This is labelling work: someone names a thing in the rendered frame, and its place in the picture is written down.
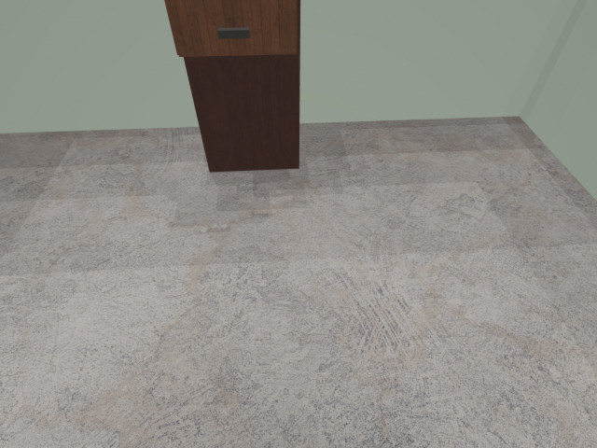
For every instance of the drawer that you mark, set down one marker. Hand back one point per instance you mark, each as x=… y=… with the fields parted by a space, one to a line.
x=273 y=26

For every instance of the cabinet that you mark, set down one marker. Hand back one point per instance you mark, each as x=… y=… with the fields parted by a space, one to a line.
x=248 y=109

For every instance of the handle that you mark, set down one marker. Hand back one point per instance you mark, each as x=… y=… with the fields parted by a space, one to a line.
x=240 y=32

